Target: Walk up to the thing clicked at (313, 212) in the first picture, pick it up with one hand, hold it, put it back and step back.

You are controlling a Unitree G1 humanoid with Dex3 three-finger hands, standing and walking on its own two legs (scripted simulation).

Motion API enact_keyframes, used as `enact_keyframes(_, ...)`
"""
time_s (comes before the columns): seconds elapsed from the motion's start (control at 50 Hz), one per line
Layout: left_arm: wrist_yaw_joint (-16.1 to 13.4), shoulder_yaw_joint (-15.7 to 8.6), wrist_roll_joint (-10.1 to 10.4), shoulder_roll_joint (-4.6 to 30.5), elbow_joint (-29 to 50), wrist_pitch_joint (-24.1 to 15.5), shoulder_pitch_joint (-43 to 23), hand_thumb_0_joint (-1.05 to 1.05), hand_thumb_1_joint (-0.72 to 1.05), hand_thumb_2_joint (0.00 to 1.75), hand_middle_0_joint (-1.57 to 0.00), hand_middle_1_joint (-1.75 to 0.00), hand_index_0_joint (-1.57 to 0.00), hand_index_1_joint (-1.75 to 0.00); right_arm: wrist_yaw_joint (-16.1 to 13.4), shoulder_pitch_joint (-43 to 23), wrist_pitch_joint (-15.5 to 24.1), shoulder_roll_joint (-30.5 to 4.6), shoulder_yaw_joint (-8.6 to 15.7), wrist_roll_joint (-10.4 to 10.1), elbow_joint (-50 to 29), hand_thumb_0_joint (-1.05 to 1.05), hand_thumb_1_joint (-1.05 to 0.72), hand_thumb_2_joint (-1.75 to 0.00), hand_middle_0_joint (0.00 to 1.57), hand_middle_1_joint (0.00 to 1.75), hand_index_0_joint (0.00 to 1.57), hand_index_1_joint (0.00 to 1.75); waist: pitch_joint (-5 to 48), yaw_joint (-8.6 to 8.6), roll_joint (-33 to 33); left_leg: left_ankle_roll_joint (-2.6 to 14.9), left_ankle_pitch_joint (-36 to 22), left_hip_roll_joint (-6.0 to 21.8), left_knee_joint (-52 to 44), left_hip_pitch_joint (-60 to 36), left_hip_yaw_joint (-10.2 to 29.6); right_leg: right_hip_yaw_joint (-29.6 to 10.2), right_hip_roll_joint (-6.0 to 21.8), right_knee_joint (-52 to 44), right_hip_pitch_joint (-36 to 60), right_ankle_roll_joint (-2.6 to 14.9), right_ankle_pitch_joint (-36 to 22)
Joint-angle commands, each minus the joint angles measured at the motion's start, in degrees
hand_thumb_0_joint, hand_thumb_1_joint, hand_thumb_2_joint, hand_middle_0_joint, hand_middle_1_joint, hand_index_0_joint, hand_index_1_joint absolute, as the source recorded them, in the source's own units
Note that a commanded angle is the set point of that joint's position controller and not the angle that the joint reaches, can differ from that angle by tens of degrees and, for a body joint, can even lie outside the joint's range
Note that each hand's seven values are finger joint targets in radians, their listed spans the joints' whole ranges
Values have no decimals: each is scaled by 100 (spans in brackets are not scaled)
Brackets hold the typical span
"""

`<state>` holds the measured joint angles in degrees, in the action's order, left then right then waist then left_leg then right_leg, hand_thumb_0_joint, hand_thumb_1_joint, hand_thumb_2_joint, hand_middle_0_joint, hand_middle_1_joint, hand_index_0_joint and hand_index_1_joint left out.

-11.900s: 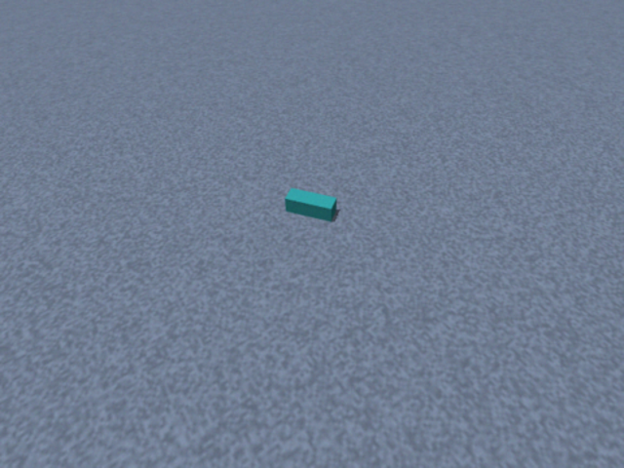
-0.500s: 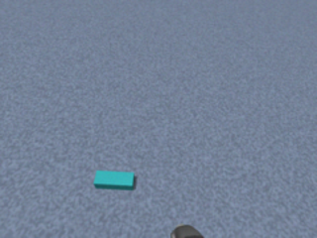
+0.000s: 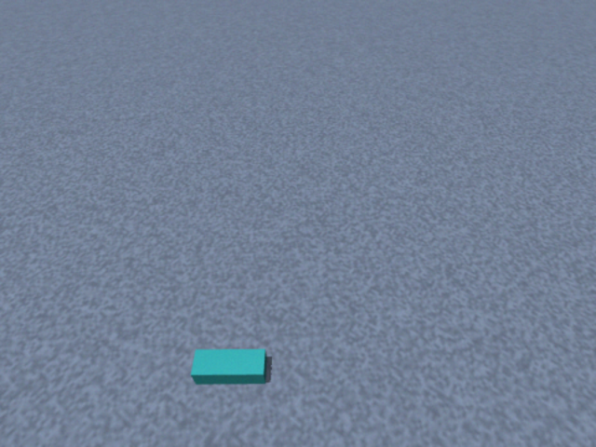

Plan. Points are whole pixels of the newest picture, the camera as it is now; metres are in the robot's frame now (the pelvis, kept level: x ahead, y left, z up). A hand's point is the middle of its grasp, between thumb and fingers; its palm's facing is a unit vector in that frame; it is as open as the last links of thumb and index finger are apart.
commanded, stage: walk up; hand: left
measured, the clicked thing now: (230, 366) +0.52 +0.25 -0.72
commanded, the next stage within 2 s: stand in 0.92 s
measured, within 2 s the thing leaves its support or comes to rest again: neither
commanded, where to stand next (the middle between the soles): +0.15 -0.02 m, yaw +1 degrees
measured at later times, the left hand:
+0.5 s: hand out of the picture +0.11 +0.22 -0.14, palm faces -0.03 -0.94 -0.33, open 7.4 cm
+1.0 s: hand out of the picture +0.13 +0.23 -0.13, palm faces -0.02 -0.95 -0.32, open 7.4 cm
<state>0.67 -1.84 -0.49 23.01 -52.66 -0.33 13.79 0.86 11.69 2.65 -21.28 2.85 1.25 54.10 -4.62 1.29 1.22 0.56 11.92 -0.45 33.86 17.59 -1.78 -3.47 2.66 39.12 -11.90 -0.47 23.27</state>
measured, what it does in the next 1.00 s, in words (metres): stands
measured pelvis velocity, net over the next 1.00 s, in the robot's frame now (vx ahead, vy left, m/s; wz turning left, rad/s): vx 0.04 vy -0.02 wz -0.01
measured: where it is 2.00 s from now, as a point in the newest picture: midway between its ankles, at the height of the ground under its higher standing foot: outside the picture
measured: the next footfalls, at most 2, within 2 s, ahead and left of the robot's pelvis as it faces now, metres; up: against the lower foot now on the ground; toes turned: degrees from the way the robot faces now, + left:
none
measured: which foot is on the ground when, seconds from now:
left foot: down 0.00-1.00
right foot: down 0.00-1.00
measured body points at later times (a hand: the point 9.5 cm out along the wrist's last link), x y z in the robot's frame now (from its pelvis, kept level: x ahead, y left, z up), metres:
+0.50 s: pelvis +0.03 -0.02 +0.02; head +0.04 -0.03 +0.47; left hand +0.11 +0.27 -0.11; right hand +0.10 -0.33 -0.11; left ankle +0.06 +0.12 -0.72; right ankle +0.02 -0.15 -0.72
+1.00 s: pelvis +0.04 -0.02 +0.02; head +0.05 -0.01 +0.47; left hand +0.13 +0.28 -0.11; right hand +0.12 -0.32 -0.10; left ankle +0.06 +0.12 -0.72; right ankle +0.02 -0.15 -0.72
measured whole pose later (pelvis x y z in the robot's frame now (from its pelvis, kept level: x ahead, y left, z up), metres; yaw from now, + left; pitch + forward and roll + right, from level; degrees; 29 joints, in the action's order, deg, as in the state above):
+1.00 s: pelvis +0.04 -0.02 +0.02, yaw -1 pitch -2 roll +0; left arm 0.9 -1.0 -0.3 20.0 -65.3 0.0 3.6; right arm 0.3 4.0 1.4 -20.3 0.1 0.9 65.8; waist -3.1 -0.1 0.4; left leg -1.5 8.4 2.0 19.5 9.6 -0.5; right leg 0.5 1.4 19.1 -5.8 -1.2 11.9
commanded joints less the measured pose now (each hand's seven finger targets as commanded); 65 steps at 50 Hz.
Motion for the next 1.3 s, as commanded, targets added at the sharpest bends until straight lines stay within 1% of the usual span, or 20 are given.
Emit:
enact_keyframes(0.0,-134,-234,81,1119,275,15,40,0,90,90,-20,-30,-20,-30,-164,-17,183,-1978,468,-7,-370,0,-90,-90,20,30,20,30,375,-179,-674,1360,1709,2363,-2039,-491,3107,-227,-82,1259,-1159,234,938)
enact_keyframes(0.02,-113,-248,59,1170,203,-1,-34,0,90,90,-20,-30,-20,-30,-153,-262,159,-1818,413,25,-389,0,-90,-90,20,30,20,30,99,-96,-618,1295,1871,2149,-2082,-85,2786,-256,-2,1248,-1023,243,862)
enact_keyframes(0.06,-65,-254,53,1069,43,-28,3,0,90,90,-20,-30,-20,-30,-158,-462,182,-1504,276,56,-397,0,-90,-90,20,30,20,30,131,-47,-871,888,1140,1605,-1823,-258,1848,-246,44,627,-993,267,648)
enact_keyframes(0.14,-24,-258,21,922,-204,-63,175,0,90,90,-20,-30,-20,-30,-103,-563,102,-1505,240,3,-314,0,-90,-90,20,30,20,30,394,3,-1160,632,870,1208,-1425,101,1080,381,-141,-642,-26,194,-362)
enact_keyframes(0.18,-76,-265,-38,908,-326,-90,172,0,90,90,-20,-30,-20,-30,-98,-637,4,-1293,165,-78,-298,0,-90,-90,20,30,20,30,556,77,-944,434,577,1050,-971,212,851,368,-206,-1304,413,213,-836)
enact_keyframes(0.2,-101,-291,-74,1006,-333,-111,109,0,90,90,-20,-30,-20,-30,-98,-618,-20,-1145,99,-123,-295,0,-90,-90,20,30,20,30,618,89,-706,294,539,996,-780,356,779,68,-16,-1482,595,270,-995)
enact_keyframes(0.22,-108,-309,-99,1212,-257,-144,-144,0,90,90,-20,-30,-20,-30,-90,-542,-27,-959,36,-167,-275,0,-90,-90,20,30,20,30,562,-35,-141,92,723,687,-583,414,576,-695,470,-1786,365,419,-903)
enact_keyframes(0.24,-83,-282,-85,1368,-208,-147,-526,0,90,90,-20,-30,-20,-30,-92,-541,-56,-938,47,-181,-160,0,-90,-90,20,30,20,30,376,-208,189,-28,1068,367,-421,-109,370,-1164,809,-2061,-494,605,-110)
enact_keyframes(0.26,-50,-244,-78,1397,-116,-115,-938,0,90,90,-20,-30,-20,-30,-101,-365,-64,-995,69,-155,20,0,-90,-90,20,30,20,30,296,-369,313,-51,1041,358,-504,-800,325,-1129,897,-2095,-1143,615,323)
enact_keyframes(0.3,-38,-149,-4,1065,-165,-120,-1045,0,90,90,-20,-30,-20,-30,-99,-468,2,-1246,97,-127,158,0,-90,-90,20,30,20,30,334,-327,-89,60,474,688,-962,-787,686,-413,435,-1756,-786,315,-542)
enact_keyframes(0.32,-44,-147,16,1018,-274,-140,-936,0,90,90,-20,-30,-20,-30,-91,-588,24,-1228,68,-149,198,0,-90,-90,20,30,20,30,427,-211,-50,114,-21,768,-943,-627,721,-253,346,-1682,-380,292,-1051)
enact_keyframes(0.36,-50,-152,28,1059,-427,-172,-803,0,90,90,-20,-30,-20,-30,-90,-669,29,-1123,-13,-171,255,0,-90,-90,20,30,20,30,518,-128,248,108,-499,686,-840,-652,542,-364,415,-1852,-103,306,-1511)
enact_keyframes(0.4,-60,-151,34,1084,-480,-171,-942,0,90,90,-20,-30,-20,-30,-104,-638,26,-1127,-26,-164,353,0,-90,-90,20,30,20,30,609,-180,215,49,-881,664,-825,-855,443,-353,488,-1822,-13,301,-1962)
enact_keyframes(0.48,-77,-145,79,1008,-609,-135,-1062,0,90,90,-20,-30,-20,-30,-130,-689,1,-1154,-24,-160,544,0,-90,-90,20,30,20,30,754,-171,95,33,-1283,727,-964,-1039,439,-195,463,-1873,235,269,-2227)
enact_keyframes(0.64,-67,-129,61,928,-765,-79,-1330,0,90,90,-20,-30,-20,-30,-142,-945,-20,-1099,-65,-119,742,0,-90,-90,20,30,20,30,684,-149,-70,-10,-1101,777,-1368,-1047,487,-114,456,-2182,375,216,-1837)
enact_keyframes(0.8,-46,-141,23,908,-849,-67,-1429,0,90,90,-20,-30,-20,-30,-143,-1028,7,-1102,-69,-107,805,0,-90,-90,20,30,20,30,824,-156,-110,-18,-1248,813,-1542,-1090,501,-24,449,-2250,626,164,-2016)
enact_keyframes(0.92,-46,-123,13,906,-921,-120,-1301,0,90,90,-20,-30,-20,-30,-120,-1137,-26,-1114,-60,-45,803,0,-90,-90,20,30,20,30,720,-125,-283,-13,-687,839,-1740,-1072,590,-95,456,-2385,504,117,-1577)
enact_keyframes(1.06,-67,-96,13,915,-954,-174,-1200,0,90,90,-20,-30,-20,-30,-98,-1066,-40,-1121,-35,-64,825,0,-90,-90,20,30,20,30,836,-141,-118,12,-1181,862,-1669,-1228,601,-56,479,-2360,576,107,-1902)
enact_keyframes(1.2,-92,-86,14,945,-977,-168,-1123,0,90,90,-20,-30,-20,-30,-94,-1005,-75,-1087,-42,-69,848,0,-90,-90,20,30,20,30,683,-175,-91,5,-943,814,-1725,-1147,591,-41,472,-2422,538,92,-1763)
enact_keyframes(1.28,-98,-78,15,947,-975,-164,-1062,0,90,90,-20,-30,-20,-30,-94,-1034,-70,-1082,-47,-70,832,0,-90,-90,20,30,20,30,667,-156,-117,8,-1133,841,-1728,-1198,618,-21,482,-2379,535,101,-1890)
